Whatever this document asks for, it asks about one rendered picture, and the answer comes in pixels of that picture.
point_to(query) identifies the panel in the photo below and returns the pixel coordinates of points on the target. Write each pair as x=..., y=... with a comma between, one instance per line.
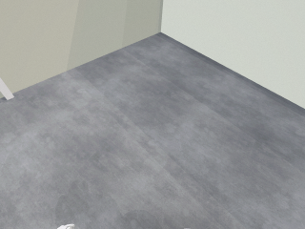
x=5, y=90

